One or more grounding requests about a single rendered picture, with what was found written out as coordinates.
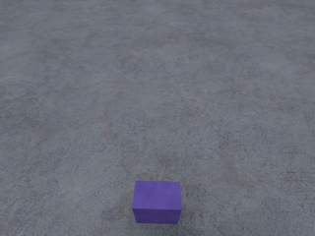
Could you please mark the carton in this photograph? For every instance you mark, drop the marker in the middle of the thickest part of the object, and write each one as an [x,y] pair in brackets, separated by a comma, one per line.
[157,202]

